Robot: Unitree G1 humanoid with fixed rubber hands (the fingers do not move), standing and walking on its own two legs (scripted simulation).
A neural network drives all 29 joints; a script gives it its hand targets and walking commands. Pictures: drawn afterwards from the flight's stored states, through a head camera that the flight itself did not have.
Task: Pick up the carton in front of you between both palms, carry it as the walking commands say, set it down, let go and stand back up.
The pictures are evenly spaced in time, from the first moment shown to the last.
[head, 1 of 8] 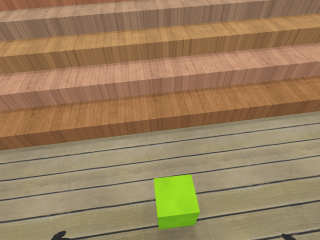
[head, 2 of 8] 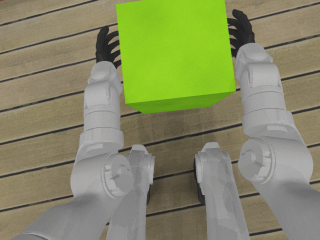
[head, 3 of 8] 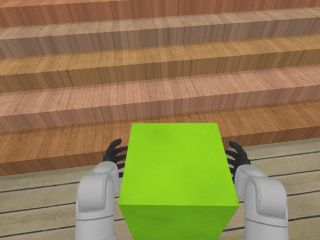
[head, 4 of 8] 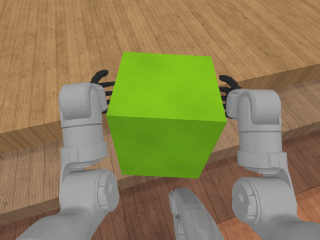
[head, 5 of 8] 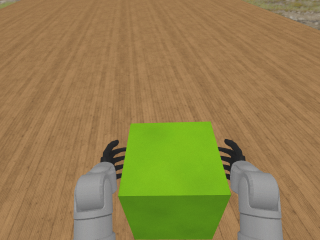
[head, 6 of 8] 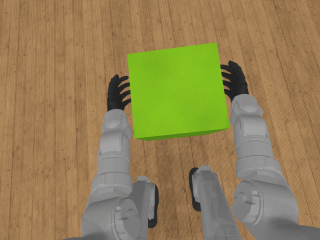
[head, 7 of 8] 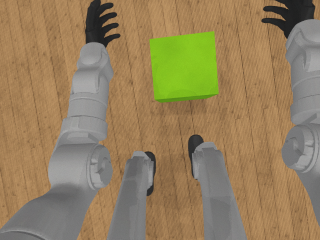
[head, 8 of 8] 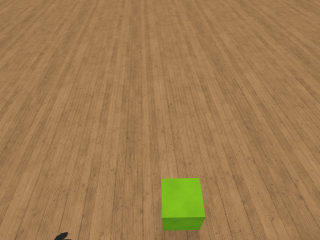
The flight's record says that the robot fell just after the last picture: no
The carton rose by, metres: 2.02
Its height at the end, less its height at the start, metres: +1.26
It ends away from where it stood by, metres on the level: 4.27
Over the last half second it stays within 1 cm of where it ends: yes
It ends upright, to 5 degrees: yes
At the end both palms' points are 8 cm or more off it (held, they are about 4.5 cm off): yes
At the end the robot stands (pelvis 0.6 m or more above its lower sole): yes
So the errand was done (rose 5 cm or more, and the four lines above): yes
